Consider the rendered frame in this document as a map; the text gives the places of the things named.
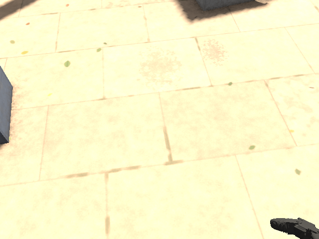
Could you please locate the robot right hand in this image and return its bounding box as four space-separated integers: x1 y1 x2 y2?
270 217 319 239

